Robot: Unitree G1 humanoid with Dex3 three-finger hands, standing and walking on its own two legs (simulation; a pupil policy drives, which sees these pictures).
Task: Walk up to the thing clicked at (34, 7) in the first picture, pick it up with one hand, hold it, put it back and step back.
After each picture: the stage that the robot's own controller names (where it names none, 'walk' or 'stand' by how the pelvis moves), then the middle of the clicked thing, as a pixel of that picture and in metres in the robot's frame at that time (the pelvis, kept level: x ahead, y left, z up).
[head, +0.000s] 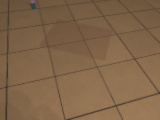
stand; (33, 4) +2.26 +0.72 -0.72
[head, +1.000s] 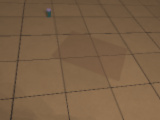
walk; (48, 13) +2.17 +0.40 -0.70
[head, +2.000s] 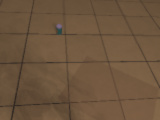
walk; (59, 29) +1.56 +0.22 -0.72
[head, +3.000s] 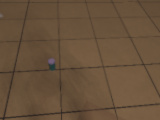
walk; (51, 64) +1.03 +0.25 -0.72
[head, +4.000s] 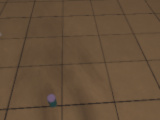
walk; (52, 101) +0.64 +0.23 -0.70
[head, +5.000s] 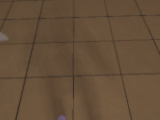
stand; out of the picture +0.42 +0.17 -0.70
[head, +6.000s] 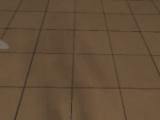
stand; out of the picture +0.40 +0.14 -0.72
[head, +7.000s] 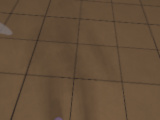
stand; out of the picture +0.40 +0.14 -0.71
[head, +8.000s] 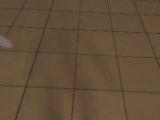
stand; out of the picture +0.38 +0.15 -0.73
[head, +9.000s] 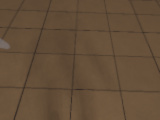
stand; out of the picture +0.37 +0.16 -0.73
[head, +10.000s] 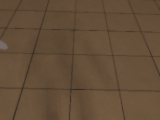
stand; out of the picture +0.37 +0.16 -0.73
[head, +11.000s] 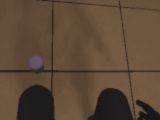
go down; (36, 65) +0.45 +0.19 -0.38
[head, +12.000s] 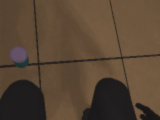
approach; (20, 57) +0.45 +0.22 -0.30
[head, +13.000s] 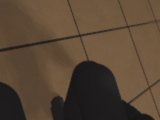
close in; out of the picture +0.43 +0.26 -0.22
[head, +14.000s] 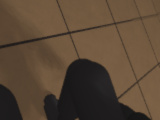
close; out of the picture +0.43 +0.27 -0.22
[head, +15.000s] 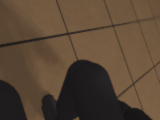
lift; out of the picture +0.40 +0.25 -0.23
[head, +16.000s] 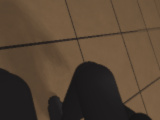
lift; out of the picture +0.37 +0.23 -0.22
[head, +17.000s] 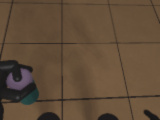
lift; (24, 87) +0.32 +0.18 -0.02
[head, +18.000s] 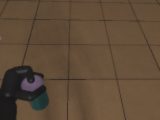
hold; (36, 93) +0.32 +0.16 -0.01
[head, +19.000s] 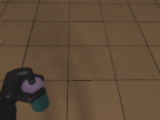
hold; (36, 95) +0.32 +0.16 -0.01
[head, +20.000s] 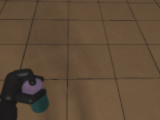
crouch; (36, 96) +0.32 +0.16 -0.02
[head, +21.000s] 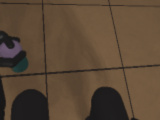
crouch; (15, 57) +0.43 +0.20 -0.11
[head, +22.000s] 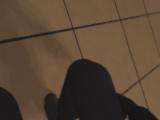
lower; out of the picture +0.53 +0.39 -0.25
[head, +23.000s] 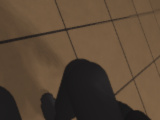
lower; out of the picture +0.53 +0.40 -0.25
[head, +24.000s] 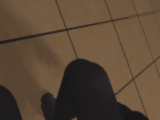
lower; out of the picture +0.53 +0.41 -0.25
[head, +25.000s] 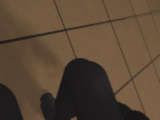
lower; out of the picture +0.53 +0.41 -0.25
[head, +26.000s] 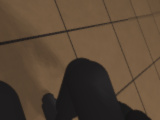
loosen; out of the picture +0.53 +0.42 -0.24
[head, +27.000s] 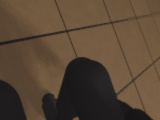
withdraw; out of the picture +0.52 +0.42 -0.24
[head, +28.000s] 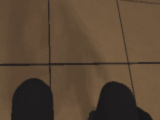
walk; out of the picture +0.56 +0.44 -0.34
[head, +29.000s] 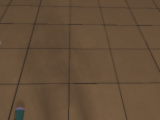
stand; (18, 116) +0.52 +0.43 -0.68
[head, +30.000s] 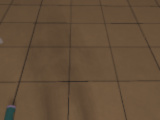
stand; (9, 114) +0.53 +0.52 -0.69
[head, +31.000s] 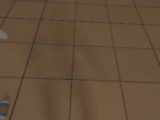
stand; (3, 109) +0.53 +0.58 -0.71
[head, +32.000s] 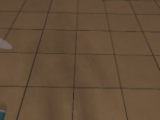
walk; out of the picture +0.52 +0.65 -0.75
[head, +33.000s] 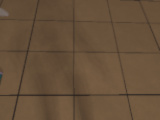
walk; out of the picture +0.70 +0.68 -0.72
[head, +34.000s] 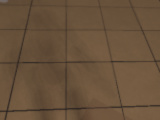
walk; out of the picture +1.02 +0.84 -0.72
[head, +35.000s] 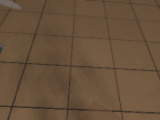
stand; out of the picture +1.15 +0.84 -0.74
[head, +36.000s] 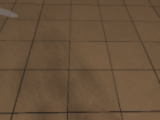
stand; out of the picture +1.14 +0.93 -0.75
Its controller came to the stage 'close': yes
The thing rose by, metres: 0.70
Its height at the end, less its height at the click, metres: -0.02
